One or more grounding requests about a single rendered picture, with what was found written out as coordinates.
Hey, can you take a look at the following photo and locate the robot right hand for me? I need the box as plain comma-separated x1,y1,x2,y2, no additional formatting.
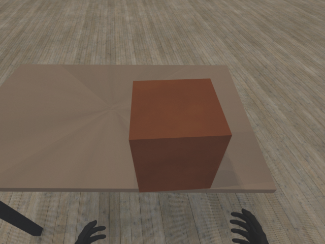
230,209,269,244

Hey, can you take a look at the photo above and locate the carton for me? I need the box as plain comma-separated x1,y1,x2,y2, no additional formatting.
129,78,232,193

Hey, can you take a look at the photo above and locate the robot left hand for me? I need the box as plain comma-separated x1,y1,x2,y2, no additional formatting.
75,220,106,244

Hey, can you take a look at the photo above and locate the table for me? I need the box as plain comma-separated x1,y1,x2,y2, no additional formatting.
0,64,277,236

